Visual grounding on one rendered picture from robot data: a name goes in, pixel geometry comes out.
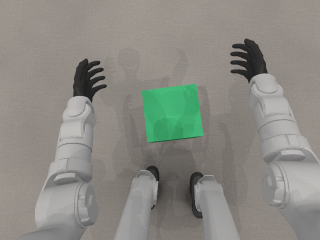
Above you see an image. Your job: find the robot right shin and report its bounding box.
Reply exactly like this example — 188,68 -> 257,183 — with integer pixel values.
197,175 -> 223,211

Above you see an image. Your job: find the right robot hand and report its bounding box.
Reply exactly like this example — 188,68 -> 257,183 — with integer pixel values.
230,38 -> 268,83

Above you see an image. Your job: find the robot left upper arm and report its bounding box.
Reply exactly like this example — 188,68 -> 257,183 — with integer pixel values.
15,181 -> 99,240

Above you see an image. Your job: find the robot right upper arm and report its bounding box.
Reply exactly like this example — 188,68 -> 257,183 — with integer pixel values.
260,160 -> 320,240

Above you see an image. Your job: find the left robot forearm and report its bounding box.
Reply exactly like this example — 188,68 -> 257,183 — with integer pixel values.
35,96 -> 97,227

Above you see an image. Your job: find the left robot hand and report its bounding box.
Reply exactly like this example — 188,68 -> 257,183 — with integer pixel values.
73,58 -> 107,103

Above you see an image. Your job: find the right robot forearm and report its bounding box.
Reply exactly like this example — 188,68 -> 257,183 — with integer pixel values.
248,73 -> 320,164

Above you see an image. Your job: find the carton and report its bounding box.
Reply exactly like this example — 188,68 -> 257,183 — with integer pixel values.
142,83 -> 204,143

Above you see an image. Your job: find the robot left foot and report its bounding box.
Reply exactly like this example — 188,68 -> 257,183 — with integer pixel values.
146,166 -> 159,210

